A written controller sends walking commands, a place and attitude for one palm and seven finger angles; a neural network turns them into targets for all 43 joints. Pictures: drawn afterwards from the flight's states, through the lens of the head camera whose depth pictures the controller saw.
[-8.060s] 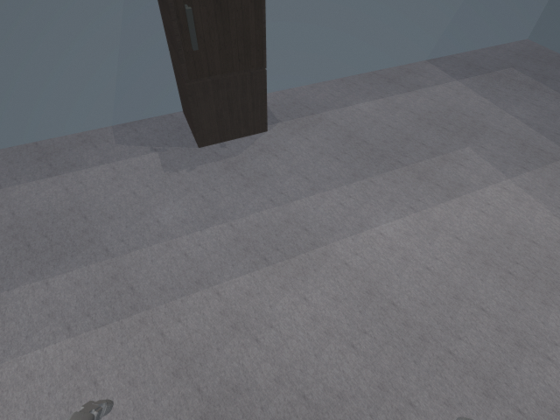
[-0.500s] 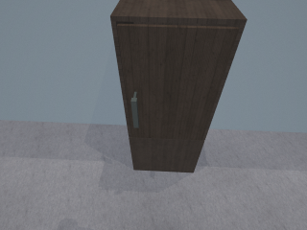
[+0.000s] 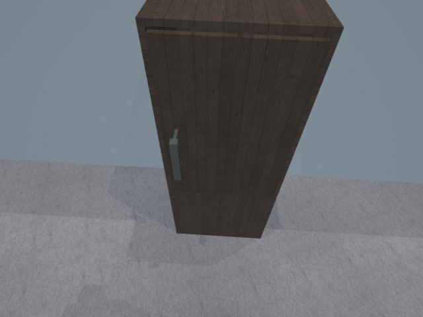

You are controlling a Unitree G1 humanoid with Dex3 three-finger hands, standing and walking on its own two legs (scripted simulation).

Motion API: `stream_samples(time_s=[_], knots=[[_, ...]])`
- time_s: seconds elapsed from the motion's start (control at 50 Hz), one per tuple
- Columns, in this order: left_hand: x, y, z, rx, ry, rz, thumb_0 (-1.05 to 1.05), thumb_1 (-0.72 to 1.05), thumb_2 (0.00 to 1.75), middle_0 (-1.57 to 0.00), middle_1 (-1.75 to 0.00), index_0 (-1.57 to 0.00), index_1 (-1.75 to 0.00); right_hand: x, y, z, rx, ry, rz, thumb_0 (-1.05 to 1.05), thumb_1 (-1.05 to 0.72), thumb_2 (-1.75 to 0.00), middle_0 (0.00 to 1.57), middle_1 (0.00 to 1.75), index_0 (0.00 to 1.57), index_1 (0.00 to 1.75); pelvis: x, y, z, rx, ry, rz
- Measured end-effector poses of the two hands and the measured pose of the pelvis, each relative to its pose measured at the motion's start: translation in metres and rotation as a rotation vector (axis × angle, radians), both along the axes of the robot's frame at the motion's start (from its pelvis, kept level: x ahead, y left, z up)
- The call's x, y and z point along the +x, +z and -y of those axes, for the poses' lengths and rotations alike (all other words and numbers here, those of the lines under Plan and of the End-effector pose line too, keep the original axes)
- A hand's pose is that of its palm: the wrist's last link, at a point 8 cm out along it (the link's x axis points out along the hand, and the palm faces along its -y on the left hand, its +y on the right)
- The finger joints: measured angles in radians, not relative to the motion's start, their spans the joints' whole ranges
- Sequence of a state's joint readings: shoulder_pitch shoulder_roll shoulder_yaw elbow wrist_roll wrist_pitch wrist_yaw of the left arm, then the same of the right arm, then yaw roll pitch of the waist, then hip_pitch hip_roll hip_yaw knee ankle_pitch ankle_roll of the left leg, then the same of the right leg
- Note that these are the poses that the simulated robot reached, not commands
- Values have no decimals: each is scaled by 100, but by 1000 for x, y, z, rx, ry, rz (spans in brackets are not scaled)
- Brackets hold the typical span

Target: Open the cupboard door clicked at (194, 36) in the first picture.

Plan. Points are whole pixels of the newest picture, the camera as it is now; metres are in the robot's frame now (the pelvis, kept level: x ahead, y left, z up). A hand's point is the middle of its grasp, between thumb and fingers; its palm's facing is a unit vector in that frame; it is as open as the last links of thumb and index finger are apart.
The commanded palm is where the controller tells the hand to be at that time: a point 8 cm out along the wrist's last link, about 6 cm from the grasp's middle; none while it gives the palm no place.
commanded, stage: raise the hand with hooked fingers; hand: left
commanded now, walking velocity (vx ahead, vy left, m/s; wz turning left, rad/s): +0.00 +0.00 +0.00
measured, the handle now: (177, 155) +0.57 +0.14 -0.11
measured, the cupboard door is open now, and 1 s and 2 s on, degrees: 0 0 0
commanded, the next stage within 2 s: none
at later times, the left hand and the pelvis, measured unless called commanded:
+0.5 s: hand (138, 308) +0.16 +0.16 -0.09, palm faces +0.02 -1.00 +0.01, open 8.5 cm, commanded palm +0.13 +0.23 -0.08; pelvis +0.00 -0.04 -0.09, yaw +3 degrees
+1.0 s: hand (106, 286) +0.19 +0.22 -0.07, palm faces +0.10 -0.99 -0.07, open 11.5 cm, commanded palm +0.16 +0.26 -0.08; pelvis -0.03 -0.03 -0.11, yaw +3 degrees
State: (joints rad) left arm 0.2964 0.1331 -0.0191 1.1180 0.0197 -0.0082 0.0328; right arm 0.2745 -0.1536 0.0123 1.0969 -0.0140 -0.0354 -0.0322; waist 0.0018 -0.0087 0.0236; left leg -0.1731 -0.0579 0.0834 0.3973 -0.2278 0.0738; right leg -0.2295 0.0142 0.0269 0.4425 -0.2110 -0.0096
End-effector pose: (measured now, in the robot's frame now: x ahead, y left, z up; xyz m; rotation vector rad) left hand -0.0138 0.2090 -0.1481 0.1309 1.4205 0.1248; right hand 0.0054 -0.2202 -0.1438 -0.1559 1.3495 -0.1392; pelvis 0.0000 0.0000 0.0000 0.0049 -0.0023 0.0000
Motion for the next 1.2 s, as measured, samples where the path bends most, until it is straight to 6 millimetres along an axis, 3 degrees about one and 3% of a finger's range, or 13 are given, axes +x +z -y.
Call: stream_samples(time_s=[0.12,0.26,0.32,0.38,0.44,0.5,0.56,0.66,0.8,0.9,0.98,1.1,1.2], knots=[[27,7,-6,40,46,65,2,94,89,-20,-30,-21,-30,8,-1,6,2,-5,5,1,-92,-90,20,30,20,30,9,-1,6,-5,6,-5],[177,116,-30,138,110,924,3,89,87,-20,-34,-21,-34,91,17,37,-61,67,433,1,-91,-90,20,30,20,30,15,-13,13,1,70,-54],[213,136,-18,43,44,1185,2,83,85,-20,-37,-21,-37,136,28,51,-79,107,599,1,-91,-90,20,30,20,30,12,-27,19,4,58,-123],[213,125,0,-88,-41,1333,1,77,83,-20,-41,-21,-41,178,41,62,-104,157,731,1,-91,-90,20,30,20,30,9,-45,29,13,43,-182],[185,91,9,-157,-117,1327,1,69,80,-21,-45,-22,-45,213,49,70,-131,228,825,1,-91,-90,20,30,20,30,7,-66,37,15,47,-229],[150,57,0,-141,-89,1247,1,62,77,-22,-49,-23,-49,241,44,70,-152,298,873,1,-91,-90,20,30,20,30,3,-87,44,8,57,-267],[124,49,-18,-49,-12,1245,1,54,74,-23,-54,-24,-54,257,28,62,-141,345,885,1,-91,-90,20,30,20,30,-2,-104,49,-15,75,-286],[131,78,-31,43,-75,1449,2,42,69,-23,-61,-24,-61,250,-18,36,-62,376,823,1,-91,-90,20,30,20,30,-13,-122,52,-53,97,-307],[190,67,-20,-185,-254,1321,1,26,62,-24,-71,-25,-71,180,-65,18,46,240,653,1,-90,-90,21,30,20,30,-29,-125,50,-50,78,-324],[189,74,-37,-139,-141,1256,1,15,57,-25,-79,-26,-79,128,-61,32,15,136,560,1,-90,-90,21,30,21,30,-32,-112,43,-33,56,-320],[177,86,-57,-22,-82,1339,1,6,53,-26,-85,-27,-85,105,-56,48,-50,130,522,1,-90,-90,21,30,20,30,-34,-109,36,-36,56,-322],[176,62,-67,-76,-154,1327,0,-9,47,-27,-94,-27,-94,105,-50,63,-143,172,538,1,-90,-90,20,30,20,30,-40,-119,25,-52,65,-329],[186,59,-70,-139,-195,1339,0,-20,42,-28,-101,-28,-101,122,-34,53,-174,195,610,1,-90,-90,20,30,20,30,-42,-119,16,-64,60,-319]])
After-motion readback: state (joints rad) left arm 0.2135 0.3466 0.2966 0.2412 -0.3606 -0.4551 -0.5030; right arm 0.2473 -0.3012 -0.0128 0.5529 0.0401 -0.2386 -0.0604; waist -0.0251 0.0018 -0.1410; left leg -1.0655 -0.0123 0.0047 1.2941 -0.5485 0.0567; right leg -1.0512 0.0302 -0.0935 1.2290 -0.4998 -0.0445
